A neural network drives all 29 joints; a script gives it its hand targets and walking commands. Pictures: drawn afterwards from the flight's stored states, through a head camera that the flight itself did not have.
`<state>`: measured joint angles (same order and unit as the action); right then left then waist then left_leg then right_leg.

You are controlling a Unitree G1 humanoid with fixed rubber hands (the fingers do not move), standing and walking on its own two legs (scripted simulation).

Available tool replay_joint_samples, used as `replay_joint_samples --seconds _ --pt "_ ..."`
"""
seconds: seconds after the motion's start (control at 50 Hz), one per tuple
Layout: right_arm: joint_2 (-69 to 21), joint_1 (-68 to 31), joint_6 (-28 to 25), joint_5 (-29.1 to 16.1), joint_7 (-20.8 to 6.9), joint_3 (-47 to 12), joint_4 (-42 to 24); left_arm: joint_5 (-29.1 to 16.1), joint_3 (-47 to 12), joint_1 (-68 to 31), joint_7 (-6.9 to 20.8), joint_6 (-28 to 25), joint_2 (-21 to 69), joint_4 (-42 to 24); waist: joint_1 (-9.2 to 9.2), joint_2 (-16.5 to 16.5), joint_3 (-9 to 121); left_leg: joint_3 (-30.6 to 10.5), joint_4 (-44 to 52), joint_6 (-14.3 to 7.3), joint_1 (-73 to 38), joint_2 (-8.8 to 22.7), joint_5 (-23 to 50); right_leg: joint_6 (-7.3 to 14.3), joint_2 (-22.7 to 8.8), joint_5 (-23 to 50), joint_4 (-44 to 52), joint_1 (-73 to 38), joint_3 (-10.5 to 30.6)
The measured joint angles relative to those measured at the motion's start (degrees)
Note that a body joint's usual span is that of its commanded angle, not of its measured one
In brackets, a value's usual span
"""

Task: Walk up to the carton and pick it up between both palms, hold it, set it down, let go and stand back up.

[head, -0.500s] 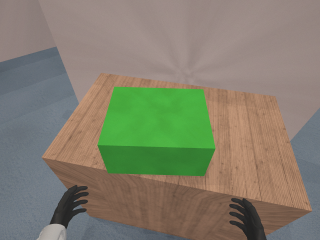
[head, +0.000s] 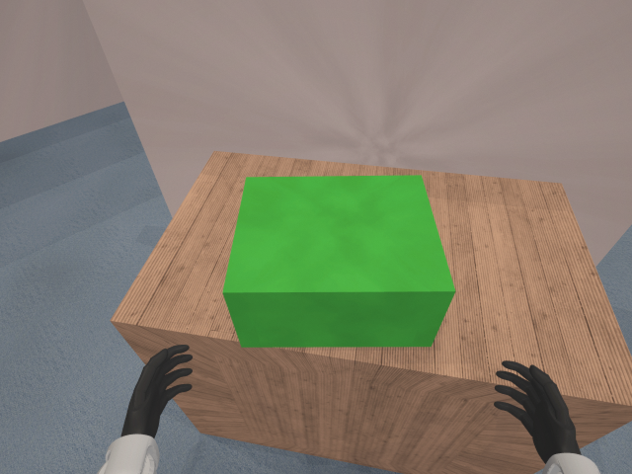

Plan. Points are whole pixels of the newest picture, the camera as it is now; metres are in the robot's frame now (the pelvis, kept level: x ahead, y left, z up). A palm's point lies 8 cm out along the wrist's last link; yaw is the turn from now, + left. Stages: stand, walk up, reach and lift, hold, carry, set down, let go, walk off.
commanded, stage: reach and lift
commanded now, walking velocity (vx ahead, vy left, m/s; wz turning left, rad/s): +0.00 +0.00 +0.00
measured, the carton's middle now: (334, 258) +0.45 +0.01 -0.03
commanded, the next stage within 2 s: none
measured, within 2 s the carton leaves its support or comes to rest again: neither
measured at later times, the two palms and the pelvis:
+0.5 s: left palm (164, 354) +0.24 +0.23 +0.02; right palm (562, 363) +0.25 -0.26 +0.02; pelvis -0.03 -0.03 +0.00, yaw +0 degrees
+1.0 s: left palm (156, 289) +0.32 +0.25 +0.06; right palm (540, 296) +0.33 -0.26 +0.04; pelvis +0.00 -0.04 +0.00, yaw +2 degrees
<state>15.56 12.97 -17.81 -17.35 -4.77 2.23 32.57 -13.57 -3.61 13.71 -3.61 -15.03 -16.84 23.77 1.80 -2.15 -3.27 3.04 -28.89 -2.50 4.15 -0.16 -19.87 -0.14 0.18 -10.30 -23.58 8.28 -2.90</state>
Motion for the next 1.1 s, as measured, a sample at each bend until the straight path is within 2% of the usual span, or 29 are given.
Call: replay_joint_samples --seconds 0.12,0.2,0.42,0.6,0.72,0.86,0.96,1.1 --pt "1.11 -1.47 -2.17 -1.45 0.02 -0.38 0.08 -2.03 -0.50 -2.08 -0.44 -3.02 -0.28 2.06 -0.08 -0.01 0.60 0.07 -1.56 -0.11 0.75 0.10 -0.42 -0.07 0.03 -0.31 -1.50 0.78 0.06" --pt "1.88 -4.47 -1.58 -2.40 -0.08 -0.22 0.86 -3.63 -0.74 -5.18 -0.83 -2.76 -0.84 5.28 -0.15 0.66 1.07 0.21 -2.63 0.03 1.56 0.03 -0.50 0.21 -0.10 -0.77 -3.37 2.02 0.20" --pt "3.89 -16.23 8.76 -4.11 -0.41 -2.17 3.52 -6.70 -0.63 -18.74 -1.50 5.11 -2.29 12.09 0.35 3.30 2.06 0.50 -1.94 0.67 3.91 -0.44 1.45 0.95 -0.60 -0.50 -5.74 5.83 0.52" --pt "1.88 -21.92 13.73 -3.37 2.30 -3.25 3.89 -5.37 3.12 -26.69 1.94 9.13 -3.91 15.43 -0.47 4.10 3.31 -0.60 1.12 1.73 5.13 -0.06 3.50 2.01 -0.22 0.62 -3.43 7.02 -0.59" --pt "1.09 -22.17 14.82 -3.02 4.65 -3.47 1.73 -5.30 4.80 -28.01 4.17 10.38 -5.67 15.19 -0.83 3.68 2.85 -1.41 2.22 2.26 6.06 0.41 3.93 2.46 0.24 0.96 -1.93 7.54 -1.41" --pt "1.60 -23.43 15.18 -3.44 6.20 -3.46 -2.53 -7.63 4.69 -29.34 5.07 10.38 -8.03 13.30 -1.16 3.04 3.39 -2.22 1.74 2.56 8.83 0.72 3.56 2.62 0.48 0.74 -1.64 9.69 -2.22" --pt "2.57 -27.14 16.81 -4.18 7.19 -3.62 -1.80 -8.41 5.07 -32.76 6.36 12.07 -9.19 14.68 -1.57 2.85 4.06 -2.72 1.53 2.47 9.72 0.64 3.22 2.45 0.37 0.40 -1.52 10.25 -2.68" --pt "4.08 -31.41 18.51 -5.61 7.47 -4.09 0.32 -6.99 6.27 -36.34 7.30 16.65 -9.80 13.46 -1.62 2.91 4.95 -2.78 1.52 2.32 9.70 0.80 2.67 2.14 0.60 0.52 -0.34 9.67 -2.70"
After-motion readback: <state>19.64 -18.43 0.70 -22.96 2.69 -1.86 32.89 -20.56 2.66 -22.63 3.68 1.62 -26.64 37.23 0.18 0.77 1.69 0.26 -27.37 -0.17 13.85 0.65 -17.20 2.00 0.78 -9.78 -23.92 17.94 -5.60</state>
